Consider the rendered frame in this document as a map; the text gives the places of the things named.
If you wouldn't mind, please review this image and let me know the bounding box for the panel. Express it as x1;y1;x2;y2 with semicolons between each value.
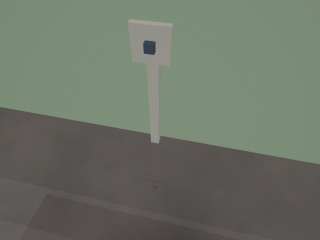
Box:
127;19;174;144

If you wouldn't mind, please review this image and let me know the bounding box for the button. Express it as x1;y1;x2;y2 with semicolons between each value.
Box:
143;40;156;55

